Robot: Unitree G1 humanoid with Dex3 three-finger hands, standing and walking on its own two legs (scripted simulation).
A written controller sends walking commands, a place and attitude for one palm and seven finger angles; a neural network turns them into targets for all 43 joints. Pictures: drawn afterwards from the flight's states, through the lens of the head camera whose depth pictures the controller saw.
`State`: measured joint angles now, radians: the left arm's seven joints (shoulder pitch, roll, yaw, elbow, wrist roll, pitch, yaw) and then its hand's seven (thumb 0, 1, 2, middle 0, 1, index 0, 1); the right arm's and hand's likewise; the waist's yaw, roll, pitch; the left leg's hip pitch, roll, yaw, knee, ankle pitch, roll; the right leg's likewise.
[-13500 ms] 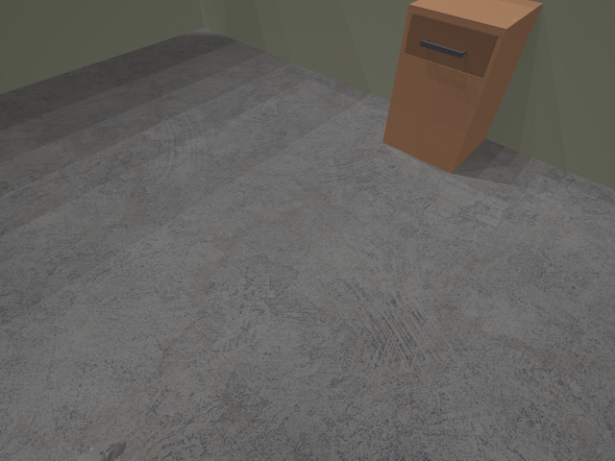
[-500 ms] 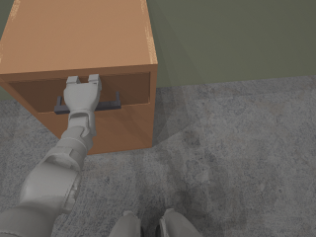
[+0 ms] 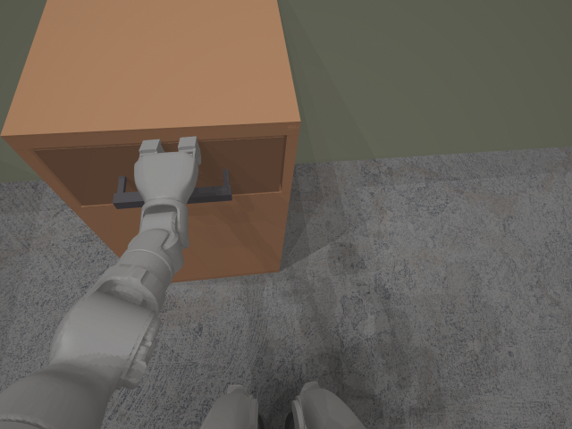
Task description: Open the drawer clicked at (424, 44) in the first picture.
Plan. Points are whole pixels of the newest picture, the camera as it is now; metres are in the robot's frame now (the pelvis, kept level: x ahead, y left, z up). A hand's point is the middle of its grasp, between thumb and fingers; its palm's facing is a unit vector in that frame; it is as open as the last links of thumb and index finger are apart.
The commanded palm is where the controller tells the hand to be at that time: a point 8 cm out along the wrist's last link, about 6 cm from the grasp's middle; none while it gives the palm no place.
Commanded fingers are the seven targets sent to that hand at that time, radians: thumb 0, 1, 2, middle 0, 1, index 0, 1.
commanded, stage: move the hooked fingers above the handle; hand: left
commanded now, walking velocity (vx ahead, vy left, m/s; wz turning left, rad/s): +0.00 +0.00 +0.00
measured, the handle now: (174, 187) +0.52 +0.16 -0.08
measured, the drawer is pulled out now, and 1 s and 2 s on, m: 0.00 0.00 0.00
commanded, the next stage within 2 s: lower the fingers behind the handle in 0.52 s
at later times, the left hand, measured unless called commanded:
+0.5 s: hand (187, 191) +0.48 +0.12 -0.03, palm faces -0.05 -0.04 -1.00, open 13.7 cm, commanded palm +0.47 +0.10 +0.04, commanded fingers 0.00 -0.50 0.30 -0.30 -1.20 -0.30 -1.20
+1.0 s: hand (190, 193) +0.48 +0.12 -0.03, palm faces -0.02 +0.00 -1.00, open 13.7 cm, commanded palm +0.47 +0.11 +0.01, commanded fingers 0.00 -0.50 0.30 -0.30 -1.20 -0.30 -1.20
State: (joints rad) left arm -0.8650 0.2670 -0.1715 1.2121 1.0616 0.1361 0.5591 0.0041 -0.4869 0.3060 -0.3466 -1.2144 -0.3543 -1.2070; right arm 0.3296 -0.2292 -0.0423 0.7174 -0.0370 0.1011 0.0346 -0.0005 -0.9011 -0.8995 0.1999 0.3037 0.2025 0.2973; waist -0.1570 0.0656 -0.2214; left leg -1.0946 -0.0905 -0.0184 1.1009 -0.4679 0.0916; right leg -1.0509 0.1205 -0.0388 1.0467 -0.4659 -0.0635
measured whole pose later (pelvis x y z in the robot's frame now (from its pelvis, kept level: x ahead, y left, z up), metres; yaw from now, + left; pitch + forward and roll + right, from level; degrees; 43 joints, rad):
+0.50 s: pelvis +0.01 +0.00 +0.00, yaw +0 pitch +26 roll -3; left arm -0.86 0.23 -0.19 1.22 1.05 0.17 0.56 0.00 -0.49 0.31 -0.35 -1.21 -0.35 -1.21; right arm 0.32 -0.22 -0.03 0.71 -0.04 0.12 0.04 0.00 -0.90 -0.90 0.20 0.30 0.20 0.30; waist -0.16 0.07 -0.23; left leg -1.06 -0.09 -0.02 1.08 -0.47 0.09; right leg -1.02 0.12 -0.03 1.03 -0.47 -0.07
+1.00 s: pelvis -0.01 -0.02 -0.01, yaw +0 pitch +27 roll -2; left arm -0.91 0.26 -0.18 1.28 1.07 0.19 0.59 0.00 -0.49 0.31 -0.33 -1.21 -0.33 -1.25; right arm 0.30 -0.23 -0.02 0.70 -0.03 0.10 0.03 0.00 -0.90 -0.90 0.20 0.30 0.20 0.30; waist -0.18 0.05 -0.24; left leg -1.13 -0.08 -0.02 1.13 -0.47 0.07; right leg -1.09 0.13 -0.05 1.08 -0.47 -0.09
